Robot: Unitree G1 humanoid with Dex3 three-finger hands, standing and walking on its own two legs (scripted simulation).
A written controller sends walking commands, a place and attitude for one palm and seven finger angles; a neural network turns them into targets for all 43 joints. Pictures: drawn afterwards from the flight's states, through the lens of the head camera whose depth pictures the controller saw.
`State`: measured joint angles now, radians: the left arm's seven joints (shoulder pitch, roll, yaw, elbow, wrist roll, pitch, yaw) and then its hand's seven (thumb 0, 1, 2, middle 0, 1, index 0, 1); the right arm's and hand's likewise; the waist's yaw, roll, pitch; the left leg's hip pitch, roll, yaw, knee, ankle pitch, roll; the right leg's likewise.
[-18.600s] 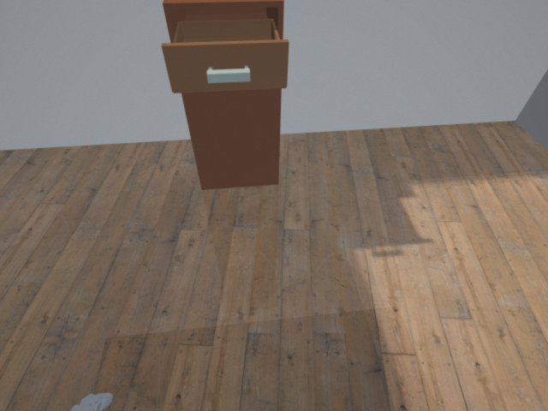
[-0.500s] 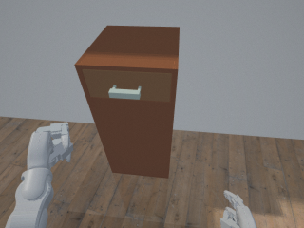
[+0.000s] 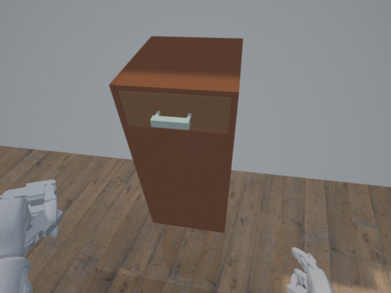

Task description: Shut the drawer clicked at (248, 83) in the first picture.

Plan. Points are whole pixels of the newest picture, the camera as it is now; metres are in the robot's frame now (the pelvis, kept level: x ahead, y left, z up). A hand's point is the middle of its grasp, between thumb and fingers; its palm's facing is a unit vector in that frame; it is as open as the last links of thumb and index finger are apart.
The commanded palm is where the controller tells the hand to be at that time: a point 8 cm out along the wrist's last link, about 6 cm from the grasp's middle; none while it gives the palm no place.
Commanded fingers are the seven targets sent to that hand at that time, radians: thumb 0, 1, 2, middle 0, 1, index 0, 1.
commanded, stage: step back with the hand held close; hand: left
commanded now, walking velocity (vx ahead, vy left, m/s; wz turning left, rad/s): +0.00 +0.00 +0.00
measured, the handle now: (172, 118) +0.62 +0.17 +0.02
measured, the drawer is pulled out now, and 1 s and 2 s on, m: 0.00 0.00 0.00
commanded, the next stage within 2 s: stop stepping back and stand still in 1.26 s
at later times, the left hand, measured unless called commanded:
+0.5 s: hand (55, 219) +0.18 +0.25 +0.14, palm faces +0.28 -0.82 -0.49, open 3.3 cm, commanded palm +0.11 +0.29 +0.17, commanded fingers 0.00 0.90 0.90 -1.40 -1.60 -1.40 -1.60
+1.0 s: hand (8, 270) +0.09 +0.26 +0.16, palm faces +0.35 -0.83 -0.44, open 3.3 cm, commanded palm +0.02 +0.31 +0.17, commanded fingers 0.00 0.90 0.90 -1.40 -1.60 -1.40 -1.60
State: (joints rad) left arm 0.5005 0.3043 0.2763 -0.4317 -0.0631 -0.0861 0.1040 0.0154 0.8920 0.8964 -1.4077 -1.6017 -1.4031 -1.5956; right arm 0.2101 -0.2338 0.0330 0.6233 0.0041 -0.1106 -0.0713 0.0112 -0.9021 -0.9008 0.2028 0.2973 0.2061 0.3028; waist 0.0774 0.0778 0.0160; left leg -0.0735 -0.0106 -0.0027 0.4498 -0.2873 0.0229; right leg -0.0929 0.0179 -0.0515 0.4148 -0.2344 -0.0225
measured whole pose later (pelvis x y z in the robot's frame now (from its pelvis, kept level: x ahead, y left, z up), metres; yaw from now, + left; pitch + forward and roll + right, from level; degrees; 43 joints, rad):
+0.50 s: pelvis -0.02 +0.02 +0.00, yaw -1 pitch +1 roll -1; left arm 0.63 0.40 0.35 -0.53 -0.05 -0.17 0.11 0.02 0.89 0.90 -1.40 -1.60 -1.40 -1.59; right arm 0.20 -0.24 -0.03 0.56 0.01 0.02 -0.07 0.01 -0.90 -0.90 0.20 0.30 0.20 0.30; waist -0.01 0.02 0.03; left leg -0.24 -0.03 0.03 0.47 -0.24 0.04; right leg -0.26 0.00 -0.02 0.43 -0.18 0.00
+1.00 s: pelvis -0.11 +0.03 -0.02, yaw +1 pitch +0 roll -3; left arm 0.57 0.38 0.36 -0.59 0.01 -0.24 0.15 0.02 0.89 0.90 -1.41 -1.60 -1.40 -1.59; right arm 0.25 -0.22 0.00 0.56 -0.01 -0.06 -0.08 0.01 -0.90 -0.90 0.20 0.30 0.21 0.30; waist -0.03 0.01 0.03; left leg -0.43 -0.01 -0.01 0.61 -0.17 0.07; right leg -0.44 0.04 0.00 0.72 -0.28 0.02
